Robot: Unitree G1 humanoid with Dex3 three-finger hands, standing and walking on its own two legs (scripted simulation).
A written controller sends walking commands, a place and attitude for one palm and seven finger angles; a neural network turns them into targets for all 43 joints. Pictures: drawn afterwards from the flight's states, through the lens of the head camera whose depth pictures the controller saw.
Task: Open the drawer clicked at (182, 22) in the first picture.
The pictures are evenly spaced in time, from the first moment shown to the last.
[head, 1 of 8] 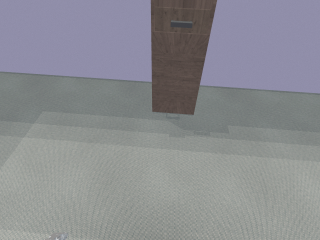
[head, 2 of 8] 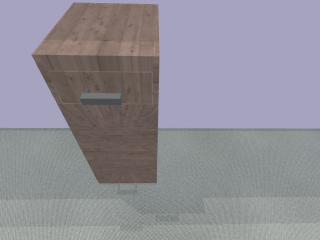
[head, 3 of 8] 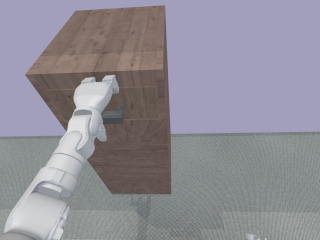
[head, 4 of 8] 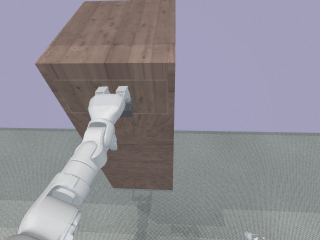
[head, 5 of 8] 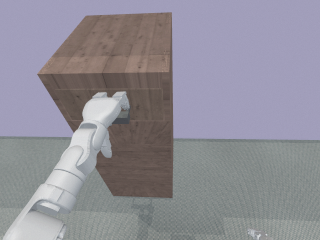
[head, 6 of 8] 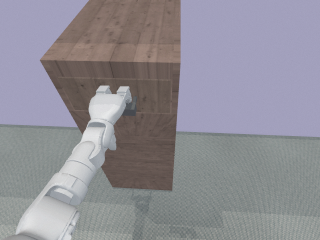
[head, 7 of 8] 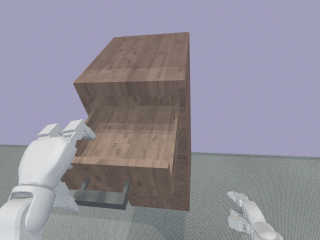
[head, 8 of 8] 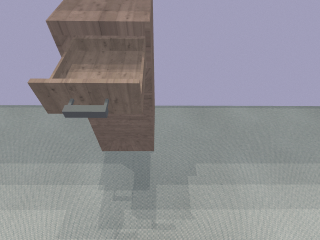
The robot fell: no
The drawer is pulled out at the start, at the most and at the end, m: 0.00 0.30 0.28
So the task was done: yes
